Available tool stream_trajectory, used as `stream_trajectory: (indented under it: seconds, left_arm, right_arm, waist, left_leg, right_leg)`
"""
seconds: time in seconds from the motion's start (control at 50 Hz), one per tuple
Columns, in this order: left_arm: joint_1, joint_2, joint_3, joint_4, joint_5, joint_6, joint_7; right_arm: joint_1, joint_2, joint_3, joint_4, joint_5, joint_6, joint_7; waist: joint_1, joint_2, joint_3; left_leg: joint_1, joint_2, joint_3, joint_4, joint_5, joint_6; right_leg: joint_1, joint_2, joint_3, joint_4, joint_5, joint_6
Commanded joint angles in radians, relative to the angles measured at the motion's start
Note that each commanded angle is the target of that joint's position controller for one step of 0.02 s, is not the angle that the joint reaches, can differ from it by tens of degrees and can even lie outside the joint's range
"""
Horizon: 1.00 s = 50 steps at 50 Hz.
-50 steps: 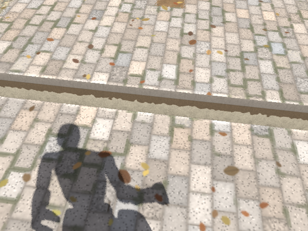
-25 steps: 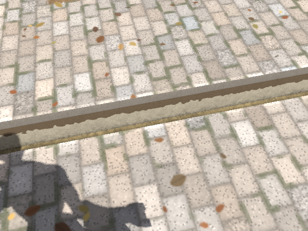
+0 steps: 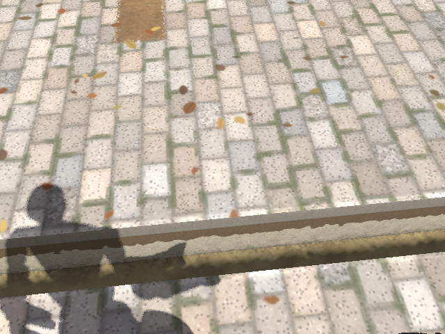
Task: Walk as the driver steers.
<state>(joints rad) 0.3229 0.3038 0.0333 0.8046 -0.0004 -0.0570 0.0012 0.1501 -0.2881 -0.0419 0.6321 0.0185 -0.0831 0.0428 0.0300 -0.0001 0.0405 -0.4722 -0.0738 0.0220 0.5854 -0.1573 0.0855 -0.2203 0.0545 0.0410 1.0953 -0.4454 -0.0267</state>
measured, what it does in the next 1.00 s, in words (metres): walks ahead, turning left: right foot, then left foot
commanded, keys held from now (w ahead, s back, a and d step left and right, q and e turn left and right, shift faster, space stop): w+q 0.38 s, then q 0.08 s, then no key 0.30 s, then w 0.02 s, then w+e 0.22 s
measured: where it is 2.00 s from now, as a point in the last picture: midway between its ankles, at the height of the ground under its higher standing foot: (247, 171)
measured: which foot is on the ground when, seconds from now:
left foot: down 0.00-0.40, up 0.42-0.80, down 0.82-1.00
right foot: up 0.00-0.38, down 0.40-0.84, up 0.86-1.00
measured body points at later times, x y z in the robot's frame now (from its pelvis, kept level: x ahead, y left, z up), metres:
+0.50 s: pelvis +0.28 -0.03 +0.01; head +0.31 -0.04 +0.46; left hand +0.39 +0.27 -0.06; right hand +0.41 -0.30 -0.11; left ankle +0.13 +0.06 -0.64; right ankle +0.37 -0.12 -0.72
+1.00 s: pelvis +0.39 +0.01 +0.02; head +0.40 +0.02 +0.47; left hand +0.41 +0.31 -0.11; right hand +0.63 -0.18 -0.07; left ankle +0.36 +0.14 -0.72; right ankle +0.41 -0.10 -0.68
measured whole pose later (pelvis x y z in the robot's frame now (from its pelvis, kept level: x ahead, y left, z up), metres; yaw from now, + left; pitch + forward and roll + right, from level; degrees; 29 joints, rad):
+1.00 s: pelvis +0.39 +0.01 +0.02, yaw +18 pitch +0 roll +1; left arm 0.19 0.30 0.03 0.89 -0.02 -0.02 -0.01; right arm 0.20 -0.24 -0.04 0.63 -0.01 -0.01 -0.02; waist 0.01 -0.02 0.00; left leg -0.22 0.02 0.04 0.45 -0.23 0.00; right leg -0.37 -0.02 -0.02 0.85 -0.49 -0.04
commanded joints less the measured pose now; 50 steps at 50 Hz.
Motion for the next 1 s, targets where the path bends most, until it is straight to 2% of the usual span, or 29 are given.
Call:
stream_trajectory:
  seconds: [0.02,0.04,0.06,0.1,0.16,0.22,0.28,0.32,0.36,0.38,0.4,0.42,0.44,0.46,0.48,0.5,0.54,0.58,0.64,0.72,0.76,0.8,0.82,0.84,0.86,0.88,0.9,0.94,1.0]
  left_arm:
    - [-0.121,0.129,0.019,-0.160,-0.020,-0.070,-0.012]
    - [-0.133,0.127,0.024,-0.165,0.000,-0.069,-0.008]
    - [-0.116,0.118,0.024,-0.167,0.007,-0.064,-0.008]
    - [-0.072,0.101,0.021,-0.154,0.019,-0.047,-0.005]
    - [-0.148,0.067,0.006,-0.173,0.021,-0.033,0.001]
    - [-0.263,0.043,-0.004,-0.191,0.017,-0.041,-0.006]
    - [-0.310,0.075,0.008,-0.203,0.000,-0.053,-0.019]
    - [-0.312,0.098,0.022,-0.206,-0.005,-0.062,-0.026]
    - [-0.274,0.113,0.039,-0.204,-0.009,-0.071,-0.023]
    - [-0.203,0.128,0.050,-0.188,-0.004,-0.074,-0.019]
    - [-0.095,0.171,0.064,-0.179,0.015,-0.079,-0.011]
    - [0.012,0.254,0.092,-0.153,0.035,-0.065,-0.004]
    - [0.033,0.203,0.084,-0.148,0.007,-0.052,-0.010]
    - [-0.018,0.141,0.065,-0.164,0.000,-0.046,-0.006]
    - [-0.071,0.112,0.054,-0.177,0.012,-0.036,-0.006]
    - [-0.111,0.093,0.047,-0.169,0.020,-0.031,-0.009]
    - [-0.148,0.068,0.038,-0.141,0.026,-0.029,-0.017]
    - [-0.162,0.078,0.042,-0.112,0.021,-0.028,-0.023]
    - [-0.200,0.115,0.050,-0.079,0.005,-0.007,-0.018]
    - [-0.178,0.127,0.041,-0.020,-0.006,0.015,-0.008]
    - [-0.200,0.122,0.030,0.002,-0.005,0.031,-0.003]
    - [-0.167,0.099,0.015,0.029,-0.019,0.036,-0.003]
    - [-0.155,0.088,0.005,0.032,-0.006,0.032,-0.008]
    - [-0.112,0.071,-0.002,0.036,0.008,0.023,-0.018]
    - [-0.119,0.038,-0.014,0.032,0.001,0.020,-0.016]
    - [-0.160,0.059,-0.009,0.028,-0.002,0.018,-0.013]
    - [-0.194,0.077,-0.001,0.019,-0.009,0.020,-0.008]
    - [-0.211,0.100,0.015,0.005,-0.009,0.022,-0.008]
    - [-0.206,0.095,0.035,0.001,-0.024,0.023,-0.013]
  right_arm:
    - [0.197,-0.136,-0.046,-0.033,-0.009,0.014,-0.018]
    - [0.157,-0.123,-0.042,-0.045,-0.015,0.015,-0.022]
    - [0.136,-0.126,-0.041,-0.056,-0.025,0.018,-0.027]
    - [0.129,-0.123,-0.041,-0.051,-0.020,0.023,-0.033]
    - [0.148,-0.159,-0.053,-0.033,-0.010,0.024,-0.048]
    - [0.190,-0.170,-0.059,-0.010,-0.001,0.036,-0.059]
    - [0.245,-0.172,-0.064,0.021,0.018,0.046,-0.060]
    - [0.247,-0.168,-0.065,0.026,0.015,0.052,-0.061]
    - [0.234,-0.162,-0.067,0.022,0.007,0.062,-0.061]
    - [0.224,-0.134,-0.059,0.018,0.005,0.064,-0.060]
    - [0.205,-0.083,-0.041,-0.004,-0.006,0.063,-0.058]
    - [0.329,-0.048,-0.029,-0.017,0.010,0.061,-0.064]
    - [0.349,-0.100,-0.034,-0.023,0.003,0.057,-0.069]
    - [0.278,-0.172,-0.059,-0.020,0.003,0.062,-0.070]
    - [0.215,-0.179,-0.063,-0.029,-0.001,0.074,-0.073]
    - [0.189,-0.165,-0.061,-0.039,-0.010,0.079,-0.076]
    - [0.207,-0.118,-0.057,-0.034,-0.006,0.098,-0.075]
    - [0.192,-0.074,-0.044,-0.038,-0.007,0.108,-0.075]
    - [0.139,-0.049,-0.028,-0.053,-0.016,0.114,-0.073]
    - [0.042,-0.052,-0.021,-0.086,-0.020,0.106,-0.058]
    - [0.021,-0.051,-0.024,-0.097,-0.026,0.105,-0.053]
    - [0.027,-0.058,-0.026,-0.091,-0.033,0.104,-0.056]
    - [0.038,-0.102,-0.038,-0.101,-0.036,0.108,-0.066]
    - [0.030,-0.144,-0.046,-0.114,-0.034,0.113,-0.070]
    - [0.058,-0.169,-0.062,-0.086,-0.032,0.121,-0.065]
    - [0.106,-0.161,-0.064,-0.075,-0.029,0.116,-0.060]
    - [0.130,-0.160,-0.063,-0.058,-0.034,0.107,-0.060]
    - [0.151,-0.158,-0.065,-0.037,-0.038,0.078,-0.065]
    - [0.082,-0.137,-0.066,-0.025,-0.016,0.050,-0.071]
  waist:
    - [-0.104,-0.014,-0.141]
    - [-0.074,-0.037,-0.104]
    - [-0.044,-0.004,-0.080]
    - [-0.015,0.041,-0.073]
    - [-0.032,0.052,-0.037]
    - [-0.079,0.075,-0.038]
    - [-0.100,0.072,-0.048]
    - [-0.089,0.094,-0.037]
    - [-0.052,0.128,-0.037]
    - [-0.014,0.124,-0.068]
    - [0.040,0.066,-0.163]
    - [0.028,-0.189,-0.319]
    - [0.028,-0.309,-0.332]
    - [0.034,-0.186,-0.214]
    - [0.024,-0.092,-0.150]
    - [0.005,-0.067,-0.100]
    - [-0.043,-0.101,-0.068]
    - [-0.049,-0.117,-0.078]
    - [-0.050,-0.101,-0.130]
    - [-0.016,-0.082,-0.139]
    - [-0.036,-0.088,-0.145]
    - [-0.042,-0.080,-0.153]
    - [-0.040,-0.043,-0.171]
    - [-0.011,0.050,-0.186]
    - [-0.039,0.177,-0.171]
    - [-0.078,0.174,-0.121]
    - [-0.093,0.185,-0.074]
    - [-0.103,0.199,-0.046]
    - [-0.061,0.146,-0.011]
  left_leg:
    - [0.581,0.325,-0.552,-0.279,-0.010,0.228]
    - [0.486,0.293,-0.493,-0.298,0.069,0.215]
    - [0.411,0.264,-0.465,-0.322,0.140,0.218]
    - [0.334,0.233,-0.406,-0.342,0.220,0.226]
    - [0.224,0.189,-0.322,-0.355,0.265,0.205]
    - [0.174,0.143,-0.291,-0.329,0.183,0.148]
    - [0.218,0.166,-0.367,-0.287,0.036,0.118]
    - [0.270,0.190,-0.434,-0.240,-0.019,0.107]
    - [0.295,0.186,-0.473,-0.187,0.018,0.088]
    - [0.282,0.161,-0.459,-0.121,0.027,0.063]
    - [0.204,0.100,-0.388,0.106,-0.009,0.018]
    - [-0.097,-0.036,-0.220,0.454,-0.237,-0.070]
    - [-0.237,-0.005,-0.196,0.642,-0.472,-0.101]
    - [-0.268,0.036,-0.210,0.727,-0.414,-0.116]
    - [-0.230,0.057,-0.174,0.745,-0.361,-0.128]
    - [-0.203,0.073,-0.167,0.720,-0.334,-0.135]
    - [-0.110,0.112,-0.146,0.611,-0.324,-0.138]
    - [-0.075,0.107,-0.117,0.482,-0.283,-0.145]
    - [0.022,0.124,-0.094,0.278,-0.141,-0.147]
    - [0.143,0.121,-0.067,0.071,-0.008,-0.130]
    - [0.206,0.110,-0.053,-0.035,0.024,-0.108]
    - [0.346,0.104,-0.036,-0.180,0.091,-0.066]
    - [0.448,0.167,-0.097,-0.149,0.175,-0.037]
    - [0.557,0.242,-0.156,-0.103,0.191,0.012]
    - [0.523,0.273,-0.237,-0.182,-0.114,0.059]
    - [0.500,0.316,-0.336,-0.267,-0.305,0.090]
    - [0.475,0.356,-0.396,-0.318,-0.351,0.108]
    - [0.471,0.419,-0.435,-0.371,-0.299,0.139]
    - [0.408,0.412,-0.311,-0.414,-0.198,0.113]
  right_leg:
    - [-0.563,-0.085,0.077,0.212,0.042,0.006]
    - [-0.518,-0.117,0.072,0.116,0.084,0.012]
    - [-0.468,-0.125,0.067,0.074,0.106,0.022]
    - [-0.426,-0.132,0.046,-0.023,0.118,0.055]
    - [-0.383,-0.114,0.015,-0.226,0.255,0.098]
    - [-0.278,-0.066,0.010,-0.443,0.486,0.099]
    - [-0.223,-0.051,0.047,-0.546,0.531,0.087]
    - [-0.209,-0.052,0.067,-0.585,0.463,0.066]
    - [-0.142,-0.044,0.050,-0.617,0.368,0.030]
    - [-0.037,-0.067,0.051,-0.646,0.374,0.003]
    - [0.157,-0.190,0.151,-0.636,0.384,-0.055]
    - [0.508,-0.404,0.486,-0.634,0.353,-0.211]
    - [0.518,-0.489,0.711,-0.719,0.322,-0.248]
    - [0.401,-0.456,0.586,-0.723,0.408,-0.213]
    - [0.285,-0.413,0.434,-0.716,0.568,-0.189]
    - [0.182,-0.381,0.334,-0.720,0.733,-0.188]
    - [0.064,-0.312,0.195,-0.752,0.851,-0.175]
    - [0.053,-0.293,0.134,-0.778,0.923,-0.196]
    - [0.058,-0.292,0.069,-0.794,0.938,-0.213]
    - [0.078,-0.277,0.025,-0.793,0.868,-0.201]
    - [0.098,-0.263,0.014,-0.755,0.868,-0.174]
    - [0.047,-0.228,0.033,-0.740,0.549,-0.117]
    - [-0.024,-0.197,0.039,-0.707,0.367,-0.081]
    - [-0.154,-0.121,0.005,-0.645,0.159,-0.051]
    - [-0.222,-0.059,-0.086,-0.577,0.055,-0.014]
    - [-0.279,-0.052,-0.097,-0.483,0.021,-0.003]
    - [-0.327,-0.054,-0.089,-0.417,-0.004,-0.007]
    - [-0.398,-0.094,-0.029,-0.239,-0.106,-0.014]
    - [-0.403,-0.153,0.002,-0.168,-0.044,-0.020]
